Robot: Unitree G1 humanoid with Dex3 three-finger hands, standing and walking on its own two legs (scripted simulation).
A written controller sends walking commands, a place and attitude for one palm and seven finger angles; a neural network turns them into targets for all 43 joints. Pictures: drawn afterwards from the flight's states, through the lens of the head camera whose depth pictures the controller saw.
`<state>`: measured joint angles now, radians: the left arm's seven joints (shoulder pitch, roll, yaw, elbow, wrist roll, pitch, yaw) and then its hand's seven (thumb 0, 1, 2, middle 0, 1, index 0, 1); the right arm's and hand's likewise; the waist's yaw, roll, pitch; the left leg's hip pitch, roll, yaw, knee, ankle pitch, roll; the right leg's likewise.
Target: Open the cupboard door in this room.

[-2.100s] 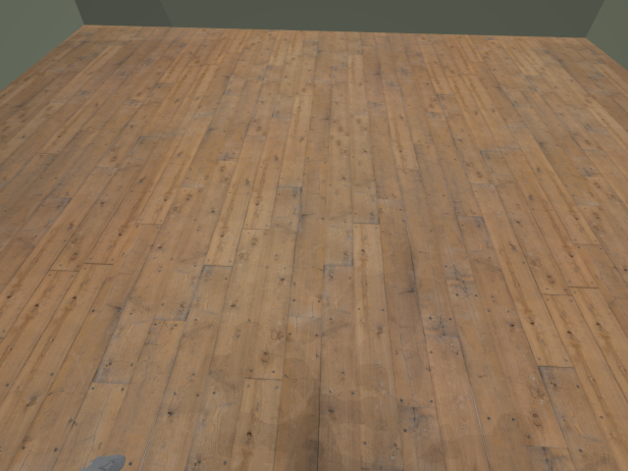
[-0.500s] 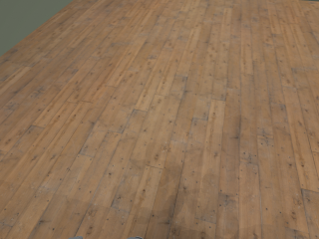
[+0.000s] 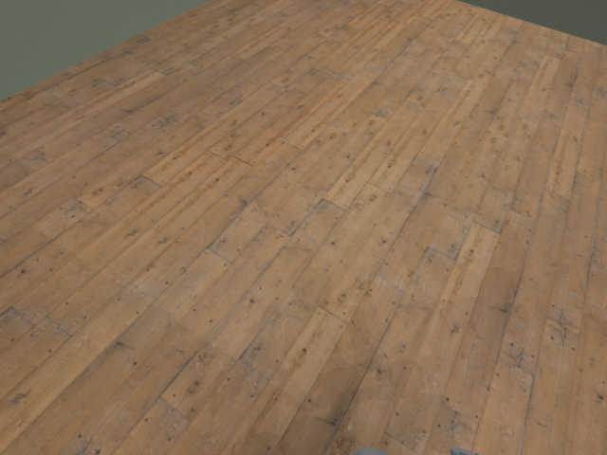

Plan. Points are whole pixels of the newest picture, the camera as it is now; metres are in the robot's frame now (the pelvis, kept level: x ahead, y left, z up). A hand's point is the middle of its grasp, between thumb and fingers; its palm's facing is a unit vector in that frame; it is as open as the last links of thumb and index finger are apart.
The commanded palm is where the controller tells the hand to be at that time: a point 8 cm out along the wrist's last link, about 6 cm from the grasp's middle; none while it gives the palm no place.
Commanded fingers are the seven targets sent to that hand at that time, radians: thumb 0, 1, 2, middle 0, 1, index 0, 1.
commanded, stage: turn or walk to find it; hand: left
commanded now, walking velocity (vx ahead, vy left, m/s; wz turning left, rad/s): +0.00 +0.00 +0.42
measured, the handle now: out of the picture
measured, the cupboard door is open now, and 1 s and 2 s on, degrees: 0 0 0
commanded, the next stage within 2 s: none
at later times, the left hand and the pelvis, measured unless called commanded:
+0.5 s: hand out of the picture +0.02 +0.16 -0.15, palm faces +0.24 -0.93 -0.26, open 7.4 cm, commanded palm none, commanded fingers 0.00 0.90 0.90 -0.20 -0.30 -0.20 -0.30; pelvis -0.01 -0.04 +0.01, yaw +14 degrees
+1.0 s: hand out of the picture -0.05 +0.22 -0.16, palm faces +0.45 -0.86 -0.25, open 7.4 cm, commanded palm none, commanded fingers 0.00 0.90 0.90 -0.20 -0.30 -0.20 -0.30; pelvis -0.03 +0.00 +0.01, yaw +25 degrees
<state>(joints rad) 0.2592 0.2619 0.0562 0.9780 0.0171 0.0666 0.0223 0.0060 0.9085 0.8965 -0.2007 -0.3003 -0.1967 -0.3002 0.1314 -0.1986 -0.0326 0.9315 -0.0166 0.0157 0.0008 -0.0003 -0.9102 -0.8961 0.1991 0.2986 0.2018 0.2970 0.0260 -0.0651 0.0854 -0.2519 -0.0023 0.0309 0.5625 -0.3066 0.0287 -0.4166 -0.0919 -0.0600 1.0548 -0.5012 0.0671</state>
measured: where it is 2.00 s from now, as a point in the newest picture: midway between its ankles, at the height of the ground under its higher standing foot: outside the picture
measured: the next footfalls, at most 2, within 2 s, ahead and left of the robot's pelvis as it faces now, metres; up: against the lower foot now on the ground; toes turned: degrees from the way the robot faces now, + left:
right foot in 0.28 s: +0.04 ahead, -0.13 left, +0.00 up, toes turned +4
left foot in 0.70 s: -0.03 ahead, +0.11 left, +0.00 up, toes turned +24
